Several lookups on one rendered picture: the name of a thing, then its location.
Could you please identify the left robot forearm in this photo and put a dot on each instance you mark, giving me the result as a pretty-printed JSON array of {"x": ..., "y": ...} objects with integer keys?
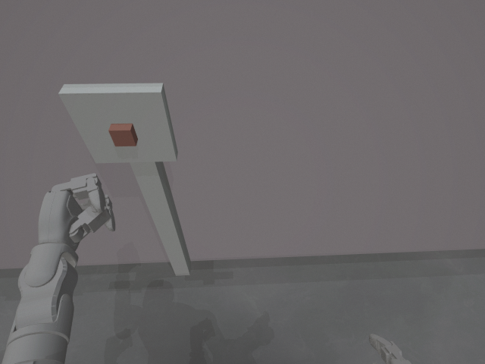
[{"x": 42, "y": 325}]

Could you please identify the robot right hand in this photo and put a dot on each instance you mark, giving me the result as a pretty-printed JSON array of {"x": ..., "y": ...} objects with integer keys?
[{"x": 389, "y": 352}]

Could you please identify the button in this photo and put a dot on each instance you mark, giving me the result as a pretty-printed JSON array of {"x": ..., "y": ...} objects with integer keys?
[{"x": 123, "y": 134}]

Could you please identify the robot left hand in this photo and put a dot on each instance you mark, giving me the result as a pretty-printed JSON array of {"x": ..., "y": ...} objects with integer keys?
[{"x": 60, "y": 210}]

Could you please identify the panel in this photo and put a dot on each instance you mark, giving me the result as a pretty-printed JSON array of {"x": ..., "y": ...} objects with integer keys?
[{"x": 94, "y": 107}]

